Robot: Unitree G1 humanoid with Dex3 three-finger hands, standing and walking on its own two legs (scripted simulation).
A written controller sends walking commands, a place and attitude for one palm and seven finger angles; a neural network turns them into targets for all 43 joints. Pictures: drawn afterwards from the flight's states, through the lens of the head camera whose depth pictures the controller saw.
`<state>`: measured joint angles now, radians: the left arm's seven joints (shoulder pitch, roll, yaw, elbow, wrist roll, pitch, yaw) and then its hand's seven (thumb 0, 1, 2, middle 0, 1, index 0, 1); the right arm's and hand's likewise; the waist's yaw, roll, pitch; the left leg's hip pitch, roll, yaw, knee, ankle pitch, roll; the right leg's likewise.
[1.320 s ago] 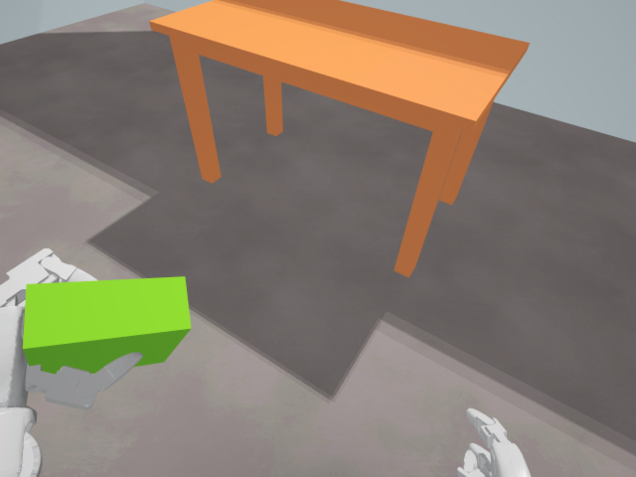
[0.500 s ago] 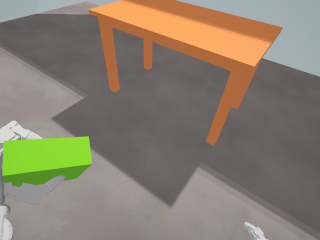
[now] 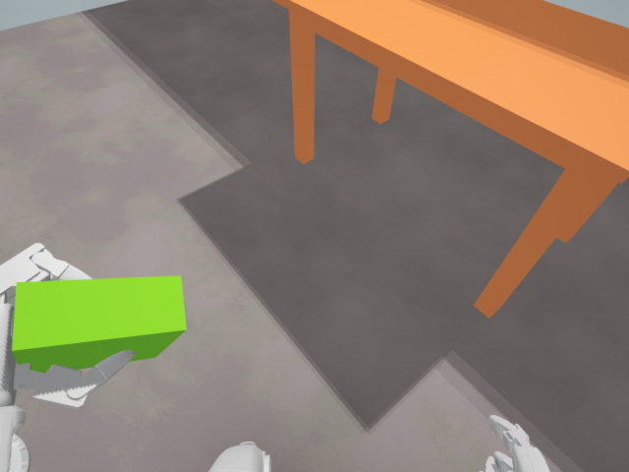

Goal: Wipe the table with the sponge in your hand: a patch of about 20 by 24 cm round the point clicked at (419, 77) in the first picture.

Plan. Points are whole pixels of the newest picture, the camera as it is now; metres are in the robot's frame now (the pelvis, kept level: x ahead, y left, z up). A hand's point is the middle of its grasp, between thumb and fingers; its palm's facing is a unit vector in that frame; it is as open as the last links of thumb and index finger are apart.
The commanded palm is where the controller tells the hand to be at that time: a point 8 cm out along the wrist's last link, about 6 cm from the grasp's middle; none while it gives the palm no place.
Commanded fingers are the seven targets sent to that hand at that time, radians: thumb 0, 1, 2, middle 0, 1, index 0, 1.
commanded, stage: walk to a spot facing it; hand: left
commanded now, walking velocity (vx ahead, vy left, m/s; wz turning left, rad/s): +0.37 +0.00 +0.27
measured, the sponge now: (123, 325) +0.22 +0.20 +0.14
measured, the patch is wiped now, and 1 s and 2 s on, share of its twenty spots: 0.00 0.00 0.00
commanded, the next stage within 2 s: turn to face it in 1.42 s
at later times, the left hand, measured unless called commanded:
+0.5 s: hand (134, 219) +0.33 +0.22 +0.17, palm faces +0.53 -0.72 -0.46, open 9.4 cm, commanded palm +0.27 +0.26 +0.18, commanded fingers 0.00 0.10 1.30 -1.20 -1.60 -1.20 -1.60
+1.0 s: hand (122, 140) +0.44 +0.27 +0.18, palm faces +0.59 -0.70 -0.41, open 9.4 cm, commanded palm +0.37 +0.30 +0.18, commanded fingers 0.00 0.10 1.30 -1.20 -1.60 -1.20 -1.60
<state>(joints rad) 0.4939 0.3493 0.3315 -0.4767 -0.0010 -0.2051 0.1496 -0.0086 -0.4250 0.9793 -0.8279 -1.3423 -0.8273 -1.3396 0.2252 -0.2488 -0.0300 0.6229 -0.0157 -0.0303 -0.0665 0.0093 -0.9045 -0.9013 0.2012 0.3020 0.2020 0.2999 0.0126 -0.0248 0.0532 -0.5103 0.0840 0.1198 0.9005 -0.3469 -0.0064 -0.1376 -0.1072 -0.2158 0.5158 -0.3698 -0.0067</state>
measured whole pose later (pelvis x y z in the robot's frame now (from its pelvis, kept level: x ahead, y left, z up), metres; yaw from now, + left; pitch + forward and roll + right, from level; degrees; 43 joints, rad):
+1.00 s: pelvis +0.29 -0.01 -0.01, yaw +15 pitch +0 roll -1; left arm 0.44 0.41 0.40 -0.59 -0.02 -0.21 0.16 -0.01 -0.43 0.98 -0.83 -1.35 -0.83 -1.34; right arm 0.17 -0.12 0.00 0.59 0.01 -0.08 -0.03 0.01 -0.91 -0.90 0.20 0.30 0.20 0.30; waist -0.02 -0.03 0.08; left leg -0.34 0.07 0.12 0.60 -0.25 0.03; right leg -0.52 -0.12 -0.09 1.12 -0.44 0.05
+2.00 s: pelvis +0.42 -0.05 -0.01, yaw +24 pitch -2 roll +2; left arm 0.40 0.31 0.32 -0.43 -0.03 -0.15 0.14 -0.01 -0.43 0.99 -0.83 -1.35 -0.83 -1.34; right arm 0.13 -0.19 0.03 0.61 0.00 -0.05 -0.03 0.01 -0.90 -0.90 0.21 0.30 0.21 0.30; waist 0.04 0.04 0.07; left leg -0.46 0.06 0.05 1.10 -0.44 -0.08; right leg -0.33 0.02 -0.06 0.60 -0.24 -0.08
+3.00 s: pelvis +0.30 -0.12 -0.01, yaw -11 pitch +1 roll +2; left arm 0.48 0.39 0.37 -0.54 -0.04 -0.17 0.14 -0.01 -0.43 0.99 -0.83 -1.35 -0.83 -1.34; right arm 0.18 -0.28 -0.04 0.53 0.00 0.06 -0.03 0.01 -0.91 -0.90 0.20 0.30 0.20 0.30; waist 0.02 -0.03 0.03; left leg -0.24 0.03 0.08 0.52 -0.38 -0.04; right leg -0.43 0.09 0.09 0.51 -0.09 -0.07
